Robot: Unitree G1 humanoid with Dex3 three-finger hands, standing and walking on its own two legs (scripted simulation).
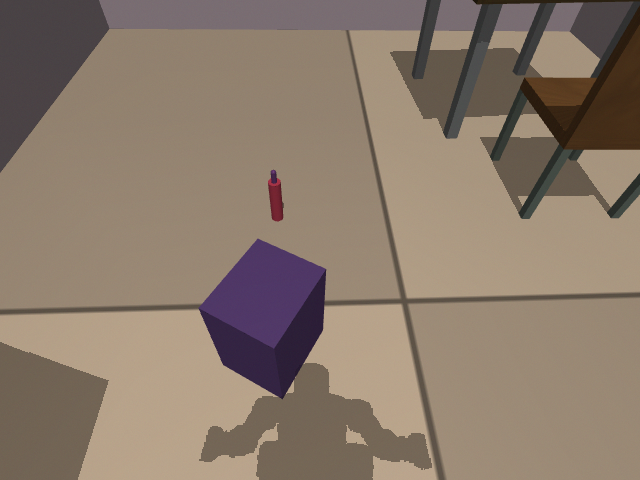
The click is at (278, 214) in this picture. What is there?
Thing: necked bottle
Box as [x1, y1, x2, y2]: [268, 170, 282, 220]
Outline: 272,170 271,178 268,180 272,218 274,220 280,220 282,218 280,181 276,177 275,171
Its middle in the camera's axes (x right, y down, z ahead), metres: -0.20 -0.18 +1.62
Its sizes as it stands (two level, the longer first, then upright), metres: 0.051 0.051 0.267
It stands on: the floor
